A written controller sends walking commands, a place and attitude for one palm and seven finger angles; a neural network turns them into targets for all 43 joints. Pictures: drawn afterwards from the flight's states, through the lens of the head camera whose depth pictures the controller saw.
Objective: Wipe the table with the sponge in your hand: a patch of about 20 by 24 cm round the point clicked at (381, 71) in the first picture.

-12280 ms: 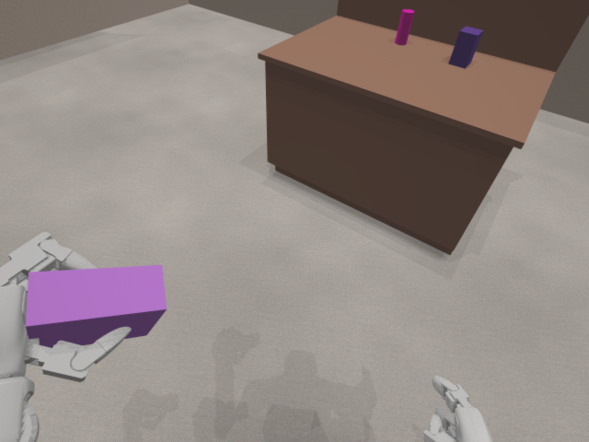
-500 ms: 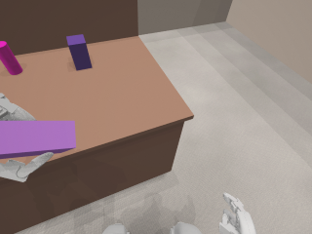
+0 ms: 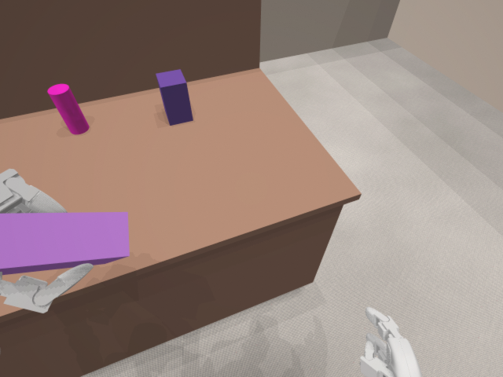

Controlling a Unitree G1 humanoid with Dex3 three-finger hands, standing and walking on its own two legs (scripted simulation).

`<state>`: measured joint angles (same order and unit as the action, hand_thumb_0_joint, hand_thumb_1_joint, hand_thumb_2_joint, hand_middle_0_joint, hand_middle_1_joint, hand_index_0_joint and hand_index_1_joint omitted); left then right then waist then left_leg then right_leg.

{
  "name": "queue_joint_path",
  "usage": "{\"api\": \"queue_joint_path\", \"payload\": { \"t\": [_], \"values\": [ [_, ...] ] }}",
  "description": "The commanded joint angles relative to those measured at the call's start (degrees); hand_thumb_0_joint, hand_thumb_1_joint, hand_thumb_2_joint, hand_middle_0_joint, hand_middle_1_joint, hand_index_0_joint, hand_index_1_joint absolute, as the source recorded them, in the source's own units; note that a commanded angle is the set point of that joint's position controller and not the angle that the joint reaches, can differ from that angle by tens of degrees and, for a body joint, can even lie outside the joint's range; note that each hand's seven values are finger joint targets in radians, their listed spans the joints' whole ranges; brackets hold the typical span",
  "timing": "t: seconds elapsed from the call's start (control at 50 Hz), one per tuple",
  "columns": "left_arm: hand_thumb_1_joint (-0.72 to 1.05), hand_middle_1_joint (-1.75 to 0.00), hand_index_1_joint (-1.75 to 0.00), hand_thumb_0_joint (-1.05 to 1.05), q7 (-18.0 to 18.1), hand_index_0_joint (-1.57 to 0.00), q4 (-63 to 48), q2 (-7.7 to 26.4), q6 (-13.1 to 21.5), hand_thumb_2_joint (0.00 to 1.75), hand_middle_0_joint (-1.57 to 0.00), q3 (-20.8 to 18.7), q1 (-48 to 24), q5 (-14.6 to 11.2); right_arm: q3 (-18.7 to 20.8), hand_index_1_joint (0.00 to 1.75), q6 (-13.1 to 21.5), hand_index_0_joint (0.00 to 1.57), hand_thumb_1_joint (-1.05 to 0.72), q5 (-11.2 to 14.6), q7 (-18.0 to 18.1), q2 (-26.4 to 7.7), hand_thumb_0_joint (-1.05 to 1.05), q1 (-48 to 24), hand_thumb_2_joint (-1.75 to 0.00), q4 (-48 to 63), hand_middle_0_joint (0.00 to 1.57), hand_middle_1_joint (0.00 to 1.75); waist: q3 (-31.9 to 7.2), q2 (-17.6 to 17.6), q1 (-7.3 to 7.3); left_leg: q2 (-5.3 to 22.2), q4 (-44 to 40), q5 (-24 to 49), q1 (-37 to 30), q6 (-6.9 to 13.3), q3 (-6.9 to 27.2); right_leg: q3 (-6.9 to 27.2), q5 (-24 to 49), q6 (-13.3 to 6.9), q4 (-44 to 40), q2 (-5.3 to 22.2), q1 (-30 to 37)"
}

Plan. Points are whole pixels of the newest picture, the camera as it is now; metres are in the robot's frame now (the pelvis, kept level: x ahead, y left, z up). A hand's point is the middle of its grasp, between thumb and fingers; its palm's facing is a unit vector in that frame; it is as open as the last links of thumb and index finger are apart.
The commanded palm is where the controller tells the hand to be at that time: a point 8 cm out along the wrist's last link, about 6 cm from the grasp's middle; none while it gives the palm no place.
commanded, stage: shuffle to correct the standing spot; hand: left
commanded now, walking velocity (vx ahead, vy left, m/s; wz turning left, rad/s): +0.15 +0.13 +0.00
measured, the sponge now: (79, 242) +0.23 +0.21 +0.18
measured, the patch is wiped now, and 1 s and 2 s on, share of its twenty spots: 0.00 0.00 0.00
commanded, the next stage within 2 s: none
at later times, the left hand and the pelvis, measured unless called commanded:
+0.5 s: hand out of the picture +0.25 +0.31 +0.19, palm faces +0.37 -0.79 -0.49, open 9.3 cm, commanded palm +0.18 +0.36 +0.20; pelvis +0.03 +0.07 +0.00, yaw +2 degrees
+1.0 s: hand out of the picture +0.27 +0.36 +0.18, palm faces +0.37 -0.83 -0.42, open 9.3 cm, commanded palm +0.23 +0.39 +0.20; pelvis +0.06 +0.11 +0.01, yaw -1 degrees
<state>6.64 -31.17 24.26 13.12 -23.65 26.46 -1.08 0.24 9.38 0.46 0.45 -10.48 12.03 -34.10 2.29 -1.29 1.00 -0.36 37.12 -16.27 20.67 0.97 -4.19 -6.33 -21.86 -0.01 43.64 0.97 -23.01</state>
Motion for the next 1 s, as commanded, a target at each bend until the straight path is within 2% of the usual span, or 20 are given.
{"api": "queue_joint_path", "payload": {
  "t": [0.0,0.04,0.1,0.18,0.22,0.28,0.34,0.42,0.46,0.5,0.58,0.64,0.68,0.74,0.8,0.84,0.86,0.88,0.92,0.98],
  "values": [
    [0.1,-1.6,-1.6,0.0,1.7,-1.2,-1.1,10.6,2.0,1.3,-1.2,-9.5,-0.6,-1.4,2.9,0.3,-0.1,0.2,-0.9,0.1,0.4,-8.0,0.0,-5.2,-0.9,8.0,0.2,0.3,-6.6,-15.2,-1.03,-1.9,27.1,-13.1,23.7,0.7,3.5,39.1,-3.3,-10.3,-30.6,23.0,21.5],
    [0.1,-1.6,-1.6,0.0,0.5,-1.2,-2.1,6.3,2.2,1.3,-1.2,-5.7,-5.4,-2.3,4.1,0.3,0.2,0.2,-0.9,0.4,-0.5,-9.2,0.0,-3.6,-0.9,6.6,0.2,0.3,-2.3,-9.6,-0.09,2.2,36.2,-4.4,23.2,-1.4,9.5,38.1,-6.0,-12.1,-31.5,23.9,12.6],
    [0.1,-1.6,-1.6,0.0,0.8,-1.2,-5.7,7.9,3.5,1.3,-1.2,-5.8,-7.1,-1.1,2.7,0.3,0.0,0.2,-0.9,0.0,0.2,-8.2,0.0,-4.8,-0.9,5.4,0.2,0.3,-4.6,-5.3,-0.6,5.9,26.3,-3.4,16.0,-0.9,8.8,22.1,10.9,-10.3,-25.5,19.2,9.1],
    [0.1,-1.6,-1.6,0.0,2.1,-1.2,-9.4,6.9,3.7,1.3,-1.2,-3.4,-9.3,0.0,2.0,0.3,2.3,0.2,-0.9,-1.4,1.7,-6.0,0.0,-5.9,-0.9,6.4,0.2,0.3,-7.5,-8.6,-2.03,0.8,-0.3,-0.1,-5.0,0.7,-3.1,12.7,4.2,-7.5,-24.0,13.9,4.3],
    [0.1,-1.6,-1.6,0.0,2.2,-1.2,-10.5,6.6,3.6,1.3,-1.2,-3.1,-9.0,0.0,2.2,0.3,3.4,0.2,-0.9,-1.5,2.4,-6.3,0.0,-5.4,-0.9,6.4,0.2,0.3,-8.2,-2.1,-1.73,-1.1,-9.6,1.1,-11.0,0.9,-4.6,9.9,2.7,-5.4,-18.0,10.2,5.6],
    [0.1,-1.6,-1.6,0.0,2.1,-1.2,-13.1,7.7,4.0,1.3,-1.2,-4.1,-10.8,0.2,4.2,0.3,3.2,0.2,-0.9,0.0,2.2,-10.1,0.0,-3.9,-0.9,8.1,0.2,0.3,-10.0,13.8,-1.74,11.8,-12.9,16.0,-17.8,6.9,14.5,2.2,0.9,-0.3,4.3,0.3,-2.6],
    [0.1,-1.6,-1.6,0.0,1.5,-1.2,-13.7,10.4,3.9,1.3,-1.2,-7.1,-8.4,0.3,3.8,0.3,2.9,0.2,-0.9,-0.2,1.8,-8.3,0.0,-4.6,-0.9,7.8,0.2,0.3,-6.2,20.3,-1.4,14.8,-15.4,15.1,-8.2,11.4,18.5,3.2,-8.7,-0.5,9.9,0.7,-3.5],
    [0.1,-1.6,-1.6,0.0,1.1,-1.2,-11.2,8.2,4.2,1.3,-1.2,-7.8,-0.3,-0.9,3.0,0.3,2.1,0.2,-0.9,0.9,0.4,-7.9,0.0,-4.2,-0.9,7.9,0.2,0.3,-10.7,7.2,-1.9,6.2,0.4,6.9,4.6,3.6,5.1,3.7,10.3,-2.1,-19.1,1.2,20.6],
    [0.1,-1.6,-1.6,0.0,0.5,-1.2,-6.4,7.8,3.2,1.3,-1.2,-7.6,0.0,-2.2,4.8,0.3,1.7,0.2,-0.9,1.2,0.2,-8.0,0.0,-2.7,-0.9,8.7,0.2,0.3,-7.5,-20.6,-1.69,-0.8,23.4,-9.9,17.0,-0.7,1.7,36.1,8.2,-12.4,-28.7,20.2,20.6],
    [0.1,-1.6,-1.6,0.0,0.7,-1.2,-6.0,8.3,2.7,1.3,-1.2,-8.5,-1.0,-2.6,3.5,0.3,1.3,0.2,-0.9,1.3,0.1,-7.8,0.0,-3.9,-0.9,7.2,0.2,0.3,-2.5,-7.7,-0.91,4.2,24.8,-11.0,17.3,-0.7,8.0,33.4,14.7,-15.0,-26.8,21.5,14.0],
    [0.1,-1.6,-1.6,0.0,1.3,-1.2,-5.9,5.8,3.6,1.3,-1.2,-4.8,-4.8,-1.0,1.6,0.3,1.6,0.2,-0.9,-0.1,1.4,-5.5,0.0,-4.5,-0.9,6.1,0.2,0.3,-8.8,-2.8,-0.58,-0.7,-8.4,3.7,-10.0,0.5,-2.0,8.7,14.3,-5.2,-15.8,7.8,7.5],
    [0.1,-1.6,-1.6,0.0,0.9,-1.2,-12.4,6.3,4.2,1.3,-1.2,-2.5,-11.1,0.0,3.7,0.3,2.3,0.2,-0.9,0.2,1.9,-9.3,0.0,-4.7,-0.9,8.0,0.2,0.3,-9.8,14.3,-1.23,14.3,-17.1,16.8,-21.0,8.1,20.3,3.9,-4.3,-0.4,7.7,-0.7,-6.2],
    [0.1,-1.6,-1.6,0.0,0.6,-1.2,-12.0,9.3,3.1,1.3,-1.2,-4.8,-11.5,0.3,2.9,0.3,2.1,0.2,-0.9,-0.5,2.0,-7.8,0.0,-5.8,-0.9,7.7,0.2,0.3,-6.9,16.6,-0.95,17.1,-20.7,9.0,-11.8,12.3,25.5,5.6,-7.3,-0.5,14.7,0.7,-6.1],
    [0.1,-1.6,-1.6,0.0,0.4,-1.2,-15.3,8.0,3.1,1.3,-1.2,-5.2,-5.5,-0.2,2.7,0.3,2.7,0.2,-0.9,0.2,1.3,-7.6,0.0,-4.9,-0.9,7.6,0.2,0.3,-9.0,11.9,-1.87,13.5,-15.2,22.2,-8.5,10.0,14.8,3.8,-3.4,-0.7,2.5,0.7,1.7],
    [0.1,-1.6,-1.6,0.0,0.3,-1.2,-11.9,8.6,2.9,1.3,-1.2,-7.0,0.1,-0.8,1.8,0.3,1.9,0.2,-0.9,0.9,0.7,-7.5,0.0,-5.2,-0.9,8.1,0.2,0.3,-11.4,10.9,-2.13,9.3,-7.5,16.3,-1.5,4.5,8.6,1.6,11.3,-1.2,-19.2,-0.5,16.7],
    [0.1,-1.6,-1.6,0.0,0.4,-1.2,-8.6,9.8,2.7,1.3,-1.2,-8.6,-1.9,-1.5,1.9,0.3,1.2,0.2,-0.9,0.4,1.3,-6.7,0.0,-3.8,-0.9,7.8,0.2,0.3,-12.7,-1.5,-0.1,2.6,1.8,2.2,4.6,1.4,3.7,15.2,17.3,-6.0,-22.6,7.0,21.7],
    [0.1,-1.6,-1.6,0.0,-0.1,-1.2,-5.2,6.7,1.7,1.3,-1.2,-6.3,-0.6,-2.5,3.5,0.3,0.9,0.2,-0.9,0.7,1.2,-7.6,0.0,-1.9,-0.9,8.3,0.2,0.3,-11.0,-13.5,0.04,-0.6,10.1,-4.0,6.6,-0.3,1.7,29.0,13.9,-10.4,-26.4,14.7,17.5],
    [0.1,-1.6,-1.6,0.0,0.2,-1.2,-4.6,6.7,1.1,1.3,-1.2,-6.0,-1.8,-2.9,3.6,0.3,0.3,0.2,-0.9,1.0,1.1,-7.7,0.0,-2.3,-0.9,8.5,0.2,0.3,-7.6,-13.5,-0.26,0.7,14.3,-7.0,7.8,-0.8,3.5,32.0,11.3,-13.1,-28.8,18.6,14.2],
    [0.1,-1.6,-1.6,0.0,0.7,-1.2,-5.1,5.4,0.6,1.3,-1.2,-4.2,-4.9,-2.6,1.0,0.3,-0.4,0.2,-0.9,0.7,1.3,-5.8,0.0,-3.6,-0.9,7.5,0.2,0.3,-5.3,-4.9,0.43,2.8,5.3,-8.2,3.2,0.3,4.3,24.8,13.4,-12.2,-26.3,16.7,9.4],
    [0.1,-1.6,-1.6,0.0,1.0,-1.2,-6.0,5.5,1.6,1.3,-1.2,-3.0,-5.8,-1.5,1.5,0.3,0.7,0.2,-0.9,-0.1,2.8,-6.9,0.0,-5.6,-0.9,7.8,0.2,0.3,-8.5,3.4,-0.7,3.5,-15.7,9.4,-12.0,1.5,5.5,10.0,18.0,-4.1,-13.6,4.9,9.7]
  ]
}}
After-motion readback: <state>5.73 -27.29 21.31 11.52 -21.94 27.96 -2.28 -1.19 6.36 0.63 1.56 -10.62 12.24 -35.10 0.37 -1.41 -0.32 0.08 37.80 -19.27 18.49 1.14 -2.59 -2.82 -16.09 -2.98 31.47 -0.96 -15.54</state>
